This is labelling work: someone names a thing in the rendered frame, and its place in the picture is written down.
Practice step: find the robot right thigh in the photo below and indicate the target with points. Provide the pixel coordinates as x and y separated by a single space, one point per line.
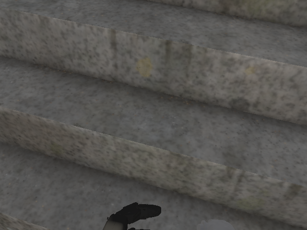
215 224

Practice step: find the robot left hand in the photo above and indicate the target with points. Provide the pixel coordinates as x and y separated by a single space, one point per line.
130 214

